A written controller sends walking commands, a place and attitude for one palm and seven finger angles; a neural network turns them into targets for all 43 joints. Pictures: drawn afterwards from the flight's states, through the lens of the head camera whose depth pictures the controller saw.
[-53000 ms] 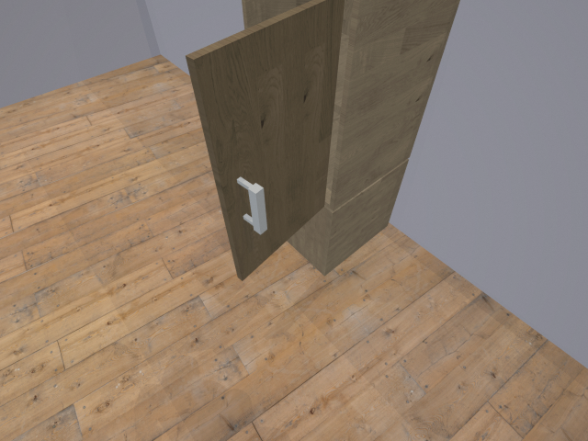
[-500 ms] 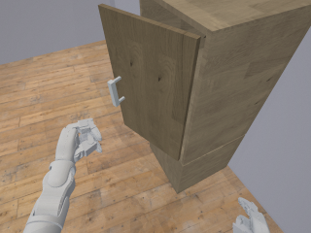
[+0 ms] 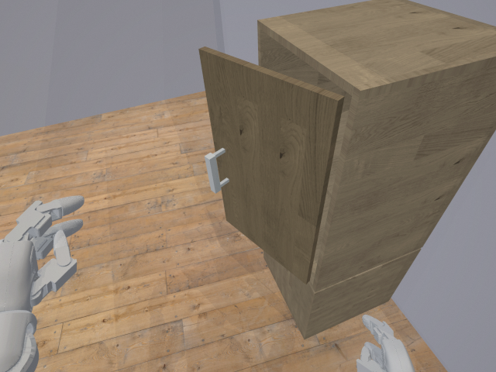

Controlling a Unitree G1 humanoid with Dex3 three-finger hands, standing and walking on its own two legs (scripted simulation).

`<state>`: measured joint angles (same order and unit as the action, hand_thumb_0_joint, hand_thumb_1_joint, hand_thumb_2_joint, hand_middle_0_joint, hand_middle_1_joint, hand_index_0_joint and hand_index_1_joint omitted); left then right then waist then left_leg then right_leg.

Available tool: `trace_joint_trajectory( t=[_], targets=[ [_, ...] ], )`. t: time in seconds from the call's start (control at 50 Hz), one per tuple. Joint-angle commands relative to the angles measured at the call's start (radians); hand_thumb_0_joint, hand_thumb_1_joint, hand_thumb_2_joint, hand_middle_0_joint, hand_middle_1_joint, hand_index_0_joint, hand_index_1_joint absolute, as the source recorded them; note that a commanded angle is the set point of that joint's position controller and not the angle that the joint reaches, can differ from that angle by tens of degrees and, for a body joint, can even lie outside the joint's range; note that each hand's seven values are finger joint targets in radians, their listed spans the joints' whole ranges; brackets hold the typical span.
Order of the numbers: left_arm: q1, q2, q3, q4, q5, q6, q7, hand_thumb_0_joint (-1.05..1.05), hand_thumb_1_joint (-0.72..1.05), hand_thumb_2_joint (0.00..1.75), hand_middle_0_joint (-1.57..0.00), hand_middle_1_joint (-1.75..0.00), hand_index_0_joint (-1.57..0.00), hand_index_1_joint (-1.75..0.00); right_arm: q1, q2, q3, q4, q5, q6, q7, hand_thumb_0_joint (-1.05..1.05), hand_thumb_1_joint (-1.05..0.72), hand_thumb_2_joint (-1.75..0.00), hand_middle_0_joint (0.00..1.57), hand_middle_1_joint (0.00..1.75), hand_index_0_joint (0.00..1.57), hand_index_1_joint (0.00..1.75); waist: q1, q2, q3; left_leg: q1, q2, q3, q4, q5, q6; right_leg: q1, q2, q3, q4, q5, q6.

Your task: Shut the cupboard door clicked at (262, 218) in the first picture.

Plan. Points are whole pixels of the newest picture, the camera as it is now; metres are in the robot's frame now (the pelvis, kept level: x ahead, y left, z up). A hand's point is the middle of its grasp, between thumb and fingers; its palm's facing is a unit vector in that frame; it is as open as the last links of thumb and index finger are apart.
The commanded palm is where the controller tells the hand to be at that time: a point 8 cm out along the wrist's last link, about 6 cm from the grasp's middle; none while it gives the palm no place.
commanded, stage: draw the hand back to the body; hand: left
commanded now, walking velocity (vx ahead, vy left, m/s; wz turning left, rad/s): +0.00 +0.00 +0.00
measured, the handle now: (218, 170) +0.64 +0.17 -0.07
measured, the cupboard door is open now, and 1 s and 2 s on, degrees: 24 24 24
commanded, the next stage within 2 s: step back with the hand held close in 0.42 s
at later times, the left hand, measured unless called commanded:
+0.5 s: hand (68, 269) +0.19 +0.24 +0.16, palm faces +0.43 -0.80 -0.41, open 7.4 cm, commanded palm +0.14 +0.28 +0.17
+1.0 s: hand (36, 284) +0.17 +0.28 +0.16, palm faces +0.35 -0.79 -0.50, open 7.4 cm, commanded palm +0.11 +0.31 +0.17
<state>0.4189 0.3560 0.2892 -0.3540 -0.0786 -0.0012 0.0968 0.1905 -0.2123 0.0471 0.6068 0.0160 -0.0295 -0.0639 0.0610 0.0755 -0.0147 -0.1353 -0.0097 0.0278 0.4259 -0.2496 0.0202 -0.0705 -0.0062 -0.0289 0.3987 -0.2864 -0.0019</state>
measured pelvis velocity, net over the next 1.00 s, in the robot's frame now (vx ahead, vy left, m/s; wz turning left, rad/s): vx -0.04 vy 0.02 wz -0.02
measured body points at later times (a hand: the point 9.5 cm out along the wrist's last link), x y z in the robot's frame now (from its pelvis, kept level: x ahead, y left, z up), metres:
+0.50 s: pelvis -0.01 -0.01 +0.00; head -0.03 -0.04 +0.45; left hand +0.16 +0.28 +0.18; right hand +0.18 -0.24 -0.09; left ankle -0.01 +0.10 -0.74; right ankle -0.04 -0.12 -0.74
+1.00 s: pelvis -0.04 +0.02 +0.00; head -0.03 +0.01 +0.45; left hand +0.14 +0.32 +0.18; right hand +0.13 -0.23 -0.08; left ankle -0.01 +0.11 -0.74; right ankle -0.04 -0.12 -0.74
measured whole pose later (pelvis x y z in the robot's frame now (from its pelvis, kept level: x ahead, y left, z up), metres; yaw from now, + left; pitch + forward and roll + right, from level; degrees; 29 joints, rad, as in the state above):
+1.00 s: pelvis -0.04 +0.02 +0.00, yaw -1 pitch +2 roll -1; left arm 0.55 0.44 0.40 -0.45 -0.08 -0.14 0.12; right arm 0.18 -0.23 -0.01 0.55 0.02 0.05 -0.10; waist 0.00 0.04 -0.02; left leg -0.30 -0.01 0.05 0.48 -0.21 0.04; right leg -0.24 -0.01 -0.01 0.45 -0.23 0.02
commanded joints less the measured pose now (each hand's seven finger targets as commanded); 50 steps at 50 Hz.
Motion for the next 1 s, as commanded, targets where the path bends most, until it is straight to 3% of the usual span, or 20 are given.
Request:
trace_joint_trajectory(
  t=[0.0, 0.02, 0.08, 0.14, 0.16, 0.24, 0.28, 0.3, 0.36, 0.38, 0.52, 0.54, 0.56, 0.58, 0.6, 0.68, 0.74, 0.82, 0.9, 0.98],
  targets=[
    [-0.048, 0.218, 0.188, -0.283, -0.001, -0.088, 0.028, 0.00, 0.90, 0.90, -0.23, -0.33, -0.23, -0.33, -0.145, -0.104, -0.049, -0.165, 0.006, -0.084, -0.008, 0.00, -0.90, -0.90, 0.20, 0.30, 0.20, 0.30, 0.004, 0.008, -0.097, 0.063, 0.028, -0.019, -0.043, 0.292, 0.000, -0.012, 0.002, -0.014, -0.032, 0.284, -0.007],
    [-0.023, 0.226, 0.210, -0.279, -0.001, -0.094, 0.030, 0.00, 0.90, 0.90, -0.20, -0.30, -0.20, -0.30, -0.146, -0.102, -0.050, -0.161, 0.007, -0.089, -0.010, 0.00, -0.90, -0.90, 0.20, 0.30, 0.20, 0.30, 0.007, -0.008, -0.074, 0.054, 0.028, -0.017, -0.041, 0.284, 0.001, -0.026, 0.005, -0.016, -0.035, 0.281, -0.006],
    [-0.022, 0.161, 0.151, -0.193, 0.002, -0.090, 0.023, 0.00, 0.90, 0.90, -0.20, -0.30, -0.20, -0.30, -0.137, -0.115, -0.061, -0.144, 0.008, -0.097, -0.012, 0.00, -0.90, -0.90, 0.20, 0.30, 0.20, 0.30, -0.010, -0.067, 0.003, 0.042, 0.028, -0.010, -0.050, 0.213, 0.007, -0.083, 0.006, -0.012, -0.064, 0.218, 0.001],
    [-0.075, 0.172, 0.151, -0.203, 0.006, -0.100, 0.027, 0.00, 0.90, 0.90, -0.20, -0.30, -0.20, -0.30, -0.130, -0.122, -0.065, -0.143, 0.007, -0.100, -0.018, 0.00, -0.90, -0.90, 0.20, 0.30, 0.20, 0.30, -0.013, -0.048, -0.021, 0.056, 0.023, -0.007, -0.051, 0.182, 0.014, -0.083, 0.000, -0.006, -0.059, 0.186, 0.002],
    [-0.068, 0.178, 0.158, -0.201, 0.007, -0.104, 0.029, 0.00, 0.90, 0.90, -0.20, -0.30, -0.20, -0.30, -0.131, -0.121, -0.066, -0.143, 0.006, -0.102, -0.020, 0.00, -0.90, -0.90, 0.20, 0.30, 0.20, 0.30, -0.008, -0.070, -0.034, 0.056, 0.021, -0.005, -0.048, 0.190, 0.017, -0.075, 0.000, -0.007, -0.055, 0.197, 0.003],
    [-0.080, 0.197, 0.171, -0.236, 0.008, -0.117, 0.032, 0.00, 0.90, 0.90, -0.20, -0.30, -0.20, -0.30, -0.144, -0.112, -0.062, -0.143, 0.005, -0.114, -0.024, 0.00, -0.90, -0.90, 0.20, 0.30, 0.20, 0.30, 0.002, -0.013, -0.054, 0.061, 0.017, -0.005, -0.048, 0.190, 0.015, -0.055, -0.003, 0.001, -0.056, 0.193, -0.001],
    [-0.070, 0.235, 0.206, -0.245, 0.010, -0.122, 0.035, 0.00, 0.90, 0.90, -0.20, -0.30, -0.20, -0.30, -0.147, -0.113, -0.062, -0.137, 0.001, -0.124, -0.026, 0.00, -0.90, -0.90, 0.20, 0.30, 0.20, 0.30, 0.010, -0.017, -0.054, 0.056, 0.013, -0.003, -0.043, 0.199, 0.015, -0.046, -0.002, 0.005, -0.068, 0.208, -0.001],
    [-0.064, 0.206, 0.186, -0.246, 0.008, -0.124, 0.032, 0.00, 0.90, 0.90, -0.20, -0.30, -0.20, -0.30, -0.149, -0.105, -0.060, -0.141, 0.003, -0.125, -0.027, 0.00, -0.90, -0.90, 0.20, 0.30, 0.20, 0.30, 0.006, -0.006, -0.049, 0.059, 0.015, 0.002, -0.043, 0.208, 0.015, -0.045, -0.005, 0.004, -0.058, 0.223, -0.001],
    [-0.051, 0.203, 0.190, -0.239, 0.006, -0.126, 0.031, 0.00, 0.90, 0.90, -0.20, -0.30, -0.20, -0.30, -0.143, -0.104, -0.060, -0.138, 0.002, -0.126, -0.023, 0.00, -0.90, -0.90, 0.20, 0.30, 0.20, 0.30, 0.005, 0.011, -0.035, 0.054, 0.016, 0.003, -0.042, 0.220, 0.011, -0.050, -0.002, 0.004, -0.058, 0.237, -0.002],
    [-0.037, 0.210, 0.200, -0.220, 0.006, -0.123, 0.029, 0.00, 0.90, 0.90, -0.20, -0.30, -0.20, -0.30, -0.145, -0.106, -0.062, -0.134, 0.002, -0.128, -0.024, 0.00, -0.90, -0.90, 0.20, 0.30, 0.20, 0.30, 0.007, -0.015, -0.019, 0.055, 0.017, 0.005, -0.043, 0.222, 0.011, -0.060, 0.002, 0.004, -0.073, 0.240, 0.000],
    [-0.034, 0.183, 0.179, -0.211, 0.000, -0.123, 0.019, 0.00, 0.90, 0.90, -0.20, -0.30, -0.20, -0.30, -0.138, -0.106, -0.066, -0.139, 0.002, -0.119, -0.021, 0.00, -0.90, -0.90, 0.20, 0.30, 0.20, 0.30, 0.000, -0.029, -0.024, 0.064, 0.019, 0.013, -0.047, 0.216, 0.015, -0.060, 0.000, 0.008, -0.075, 0.237, 0.005],
    [-0.125, 0.290, 0.280, -0.260, 0.010, -0.163, 0.028, 0.00, 0.90, 0.90, -0.20, -0.30, -0.20, -0.30, -0.134, -0.136, -0.077, -0.162, 0.004, -0.093, -0.017, 0.00, -0.90, -0.90, 0.20, 0.30, 0.20, 0.30, -0.036, -0.036, -0.002, -0.006, 0.036, -0.007, 0.027, 0.161, 0.029, -0.140, -0.065, 0.097, -0.125, 0.284, 0.000],
    [-0.041, 0.234, 0.233, -0.179, 0.007, -0.170, 0.023, 0.00, 0.90, 0.90, -0.20, -0.30, -0.20, -0.30, -0.135, -0.128, -0.078, -0.142, -0.002, -0.076, -0.020, 0.00, -0.90, -0.90, 0.20, 0.30, 0.20, 0.30, -0.046, -0.077, -0.018, -0.009, 0.030, -0.016, 0.058, 0.149, 0.026, -0.153, -0.097, 0.107, -0.128, 0.301, -0.009],
    [-0.026, 0.242, 0.238, -0.185, 0.010, -0.184, 0.021, 0.00, 0.90, 0.90, -0.20, -0.30, -0.20, -0.30, -0.133, -0.124, -0.081, -0.146, -0.004, -0.067, -0.020, 0.00, -0.90, -0.90, 0.20, 0.30, 0.20, 0.30, -0.043, -0.112, -0.018, -0.024, 0.025, -0.016, 0.073, 0.155, 0.021, -0.157, -0.107, 0.102, -0.126, 0.340, -0.010],
    [-0.002, 0.215, 0.210, -0.185, 0.011, -0.191, 0.018, 0.00, 0.90, 0.90, -0.20, -0.30, -0.20, -0.30, -0.136, -0.121, -0.084, -0.145, -0.003, -0.057, -0.020, 0.00, -0.90, -0.90, 0.20, 0.30, 0.20, 0.30, -0.048, -0.102, -0.044, -0.027, 0.029, -0.014, 0.079, 0.171, 0.019, -0.152, -0.117, 0.100, -0.103, 0.369, -0.013],
    [0.062, 0.238, 0.232, -0.225, 0.006, -0.203, 0.027, 0.00, 0.90, 0.90, -0.20, -0.30, -0.20, -0.30, -0.128, -0.134, -0.095, -0.165, -0.001, -0.027, -0.029, 0.00, -0.90, -0.90, 0.20, 0.30, 0.20, 0.30, -0.051, -0.031, -0.141, 0.001, 0.051, -0.024, 0.040, 0.353, 0.017, -0.103, -0.084, 0.044, -0.016, 0.463, 0.003],
    [0.077, 0.254, 0.246, -0.257, 0.001, -0.199, 0.035, 0.00, 0.90, 0.90, -0.20, -0.30, -0.20, -0.30, -0.123, -0.139, -0.097, -0.187, 0.000, 0.000, -0.037, 0.00, -0.90, -0.90, 0.20, 0.30, 0.20, 0.30, -0.052, -0.031, -0.172, -0.004, 0.068, -0.035, 0.030, 0.472, 0.016, -0.074, -0.057, 0.029, 0.025, 0.511, 0.013],
    [0.108, 0.262, 0.258, -0.265, -0.004, -0.190, 0.043, 0.00, 0.90, 0.90, -0.20, -0.30, -0.20, -0.30, -0.117, -0.142, -0.099, -0.207, 0.003, 0.023, -0.044, 0.00, -0.90, -0.90, 0.20, 0.30, 0.20, 0.30, -0.052, -0.042, -0.191, -0.035, 0.077, -0.042, 0.015, 0.491, 0.014, -0.047, -0.042, 0.022, 0.052, 0.517, 0.017],
    [0.131, 0.264, 0.261, -0.277, -0.003, -0.192, 0.049, 0.00, 0.90, 0.90, -0.20, -0.30, -0.20, -0.30, -0.116, -0.144, -0.100, -0.221, 0.005, 0.030, -0.045, 0.00, -0.90, -0.90, 0.20, 0.30, 0.20, 0.30, -0.052, -0.028, -0.176, -0.110, 0.088, -0.055, -0.015, 0.386, 0.018, -0.036, -0.032, 0.024, 0.064, 0.440, 0.024],
    [0.124, 0.277, 0.278, -0.282, 0.006, -0.204, 0.054, 0.00, 0.90, 0.90, -0.20, -0.30, -0.20, -0.30, -0.111, -0.161, -0.105, -0.219, 0.003, 0.021, -0.047, 0.00, -0.90, -0.90, 0.20, 0.30, 0.20, 0.30, -0.053, -0.005, -0.136, -0.246, 0.100, -0.079, -0.064, 0.147, 0.037, -0.007, -0.010, 0.036, 0.070, 0.318, 0.030]
  ],
)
